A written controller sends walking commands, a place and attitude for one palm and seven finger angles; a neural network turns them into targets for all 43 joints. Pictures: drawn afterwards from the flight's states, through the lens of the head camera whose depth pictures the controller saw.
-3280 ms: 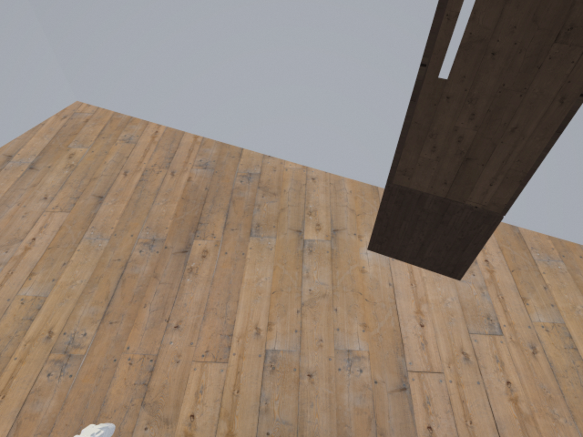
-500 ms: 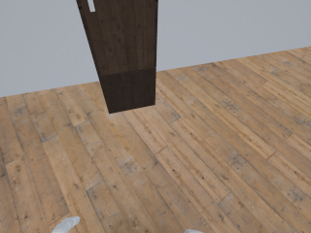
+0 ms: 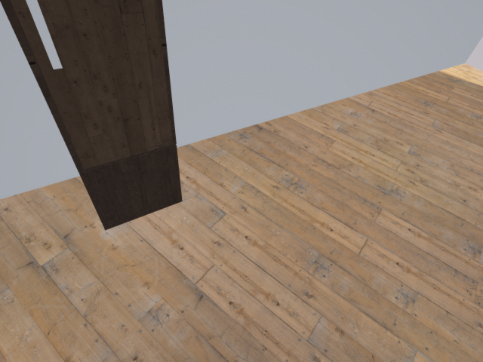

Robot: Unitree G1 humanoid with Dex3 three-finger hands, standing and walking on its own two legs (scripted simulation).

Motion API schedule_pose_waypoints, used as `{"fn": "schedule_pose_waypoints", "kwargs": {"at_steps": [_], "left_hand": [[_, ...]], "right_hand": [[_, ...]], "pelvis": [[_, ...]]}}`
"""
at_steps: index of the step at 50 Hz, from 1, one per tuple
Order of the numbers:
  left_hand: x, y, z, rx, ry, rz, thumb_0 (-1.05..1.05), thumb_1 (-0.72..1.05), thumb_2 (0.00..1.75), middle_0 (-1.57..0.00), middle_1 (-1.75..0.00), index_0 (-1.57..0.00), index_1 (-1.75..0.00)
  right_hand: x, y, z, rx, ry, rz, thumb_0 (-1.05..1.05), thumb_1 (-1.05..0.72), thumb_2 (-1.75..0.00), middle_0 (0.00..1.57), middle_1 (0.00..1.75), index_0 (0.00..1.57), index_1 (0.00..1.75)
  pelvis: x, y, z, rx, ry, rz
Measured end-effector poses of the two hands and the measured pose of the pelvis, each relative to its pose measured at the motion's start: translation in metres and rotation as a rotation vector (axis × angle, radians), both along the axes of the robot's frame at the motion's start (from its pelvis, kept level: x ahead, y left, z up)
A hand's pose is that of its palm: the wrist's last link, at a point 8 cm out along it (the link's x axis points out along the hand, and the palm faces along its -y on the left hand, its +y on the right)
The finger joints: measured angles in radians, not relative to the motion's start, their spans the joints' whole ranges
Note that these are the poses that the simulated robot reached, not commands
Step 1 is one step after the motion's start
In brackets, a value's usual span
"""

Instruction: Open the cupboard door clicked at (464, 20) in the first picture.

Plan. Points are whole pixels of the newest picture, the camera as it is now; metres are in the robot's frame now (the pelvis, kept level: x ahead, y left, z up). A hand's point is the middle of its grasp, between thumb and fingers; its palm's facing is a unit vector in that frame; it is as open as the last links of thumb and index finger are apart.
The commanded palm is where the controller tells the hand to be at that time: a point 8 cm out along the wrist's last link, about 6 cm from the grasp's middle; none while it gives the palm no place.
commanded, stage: walk to a spot facing it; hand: left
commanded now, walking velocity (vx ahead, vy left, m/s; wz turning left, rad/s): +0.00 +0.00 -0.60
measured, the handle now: (42, 28) +0.79 +0.57 +0.16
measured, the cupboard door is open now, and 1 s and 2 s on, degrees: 0 0 0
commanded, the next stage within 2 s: turn to face it in 0.28 s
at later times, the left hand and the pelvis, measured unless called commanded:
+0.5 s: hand (201, 294) +0.29 +0.10 -0.16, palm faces -0.25 -0.94 -0.23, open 7.4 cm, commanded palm none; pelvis +0.11 -0.05 -0.01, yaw -14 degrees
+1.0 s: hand (138, 347) +0.18 +0.20 -0.17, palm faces +0.07 -0.97 -0.23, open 7.4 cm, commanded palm none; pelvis +0.14 -0.01 +0.01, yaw +0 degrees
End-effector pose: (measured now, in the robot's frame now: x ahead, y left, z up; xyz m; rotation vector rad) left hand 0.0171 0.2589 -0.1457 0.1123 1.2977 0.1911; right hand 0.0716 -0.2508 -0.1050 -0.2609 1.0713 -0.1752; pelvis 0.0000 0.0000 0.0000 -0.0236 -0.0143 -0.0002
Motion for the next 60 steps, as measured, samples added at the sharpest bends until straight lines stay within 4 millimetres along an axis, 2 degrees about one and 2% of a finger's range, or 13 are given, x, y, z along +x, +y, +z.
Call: {"fn": "schedule_pose_waypoints", "kwargs": {"at_steps": [4, 8, 15, 19, 22, 26, 29, 33, 37, 42, 50, 55, 60], "left_hand": [[0.046, 0.004, 0.010, -0.011, -0.030, -0.053, 0.01, 0.91, 0.90, -0.20, -0.30, -0.20, -0.30], [0.096, -0.005, 0.016, -0.014, -0.056, -0.117, 0.01, 0.91, 0.90, -0.19, -0.29, -0.19, -0.30], [0.197, -0.053, 0.013, -0.012, -0.097, -0.285, 0.01, 0.91, 0.90, -0.19, -0.29, -0.19, -0.30], [0.254, -0.089, 0.006, 0.009, -0.191, -0.371, 0.01, 0.91, 0.90, -0.19, -0.30, -0.19, -0.30], [0.272, -0.104, 0.009, 0.020, -0.232, -0.385, 0.01, 0.91, 0.90, -0.20, -0.30, -0.20, -0.30], [0.277, -0.116, 0.019, 0.023, -0.227, -0.387, 0.01, 0.91, 0.90, -0.20, -0.30, -0.20, -0.30], [0.275, -0.122, 0.023, 0.004, -0.225, -0.378, 0.01, 0.91, 0.90, -0.20, -0.30, -0.20, -0.30], [0.268, -0.121, 0.020, -0.038, -0.233, -0.319, 0.01, 0.91, 0.90, -0.20, -0.30, -0.20, -0.30], [0.250, -0.103, 0.007, -0.063, -0.215, -0.228, 0.01, 0.91, 0.90, -0.20, -0.30, -0.20, -0.30], [0.211, -0.061, -0.011, -0.047, -0.107, -0.116, 0.01, 0.91, 0.90, -0.20, -0.30, -0.20, -0.30], [0.157, -0.011, 0.009, 0.040, 0.038, -0.002, 0.01, 0.91, 0.90, -0.19, -0.30, -0.20, -0.30], [0.150, -0.006, 0.016, 0.075, 0.034, 0.046, 0.01, 0.91, 0.90, -0.19, -0.29, -0.19, -0.30], [0.165, -0.021, 0.023, 0.090, -0.041, 0.069, 0.01, 0.91, 0.90, -0.19, -0.29, -0.19, -0.30]], "right_hand": [[-0.026, 0.015, 0.001, 0.026, 0.095, -0.084, 0.00, -0.91, -0.90, 0.20, 0.30, 0.20, 0.30], [-0.055, 0.027, -0.006, 0.063, 0.208, -0.178, 0.00, -0.91, -0.90, 0.20, 0.30, 0.20, 0.30], [-0.095, 0.031, -0.028, 0.140, 0.371, -0.362, 0.00, -0.91, -0.90, 0.20, 0.30, 0.20, 0.30], [-0.101, 0.016, -0.051, 0.182, 0.427, -0.433, 0.00, -0.91, -0.90, 0.20, 0.30, 0.20, 0.30], [-0.082, -0.003, -0.058, 0.167, 0.409, -0.442, 0.01, -0.91, -0.90, 0.20, 0.30, 0.20, 0.30], [-0.038, -0.025, -0.049, 0.132, 0.304, -0.410, 0.01, -0.91, -0.90, 0.20, 0.30, 0.20, 0.30], [-0.008, -0.031, -0.041, 0.121, 0.229, -0.379, 0.00, -0.91, -0.90, 0.20, 0.30, 0.20, 0.30], [0.021, -0.027, -0.033, 0.118, 0.200, -0.318, 0.00, -0.91, -0.90, 0.20, 0.30, 0.20, 0.30], [0.045, -0.016, -0.029, 0.104, 0.207, -0.246, 0.00, -0.91, -0.90, 0.20, 0.30, 0.20, 0.30], [0.064, -0.002, -0.025, 0.069, 0.215, -0.173, 0.00, -0.92, -0.90, 0.20, 0.30, 0.20, 0.30], [0.086, 0.003, -0.008, 0.049, 0.239, -0.100, 0.00, -0.91, -0.90, 0.20, 0.30, 0.20, 0.30], [0.106, -0.010, -0.007, 0.037, 0.228, -0.050, 0.00, -0.91, -0.90, 0.20, 0.30, 0.20, 0.30], [0.124, -0.032, -0.013, 0.033, 0.208, 0.001, 0.00, -0.91, -0.90, 0.20, 0.30, 0.20, 0.30]], "pelvis": [[0.021, 0.004, 0.010, -0.007, -0.003, -0.050], [0.040, 0.004, 0.013, -0.009, -0.003, -0.099], [0.073, -0.014, 0.001, 0.014, -0.006, -0.192], [0.095, -0.036, -0.019, 0.029, -0.008, -0.231], [0.100, -0.043, -0.021, 0.019, -0.023, -0.243], [0.108, -0.047, -0.010, 0.010, -0.023, -0.244], [0.116, -0.048, -0.004, 0.005, -0.018, -0.225], [0.124, -0.045, -0.001, -0.006, -0.017, -0.179], [0.130, -0.036, -0.004, -0.021, -0.010, -0.122], [0.134, -0.020, -0.008, -0.021, 0.016, -0.061], [0.140, -0.013, 0.011, -0.024, 0.046, 0.002], [0.140, -0.020, 0.013, -0.021, 0.048, 0.055], [0.136, -0.035, 0.010, -0.006, 0.046, 0.112]]}}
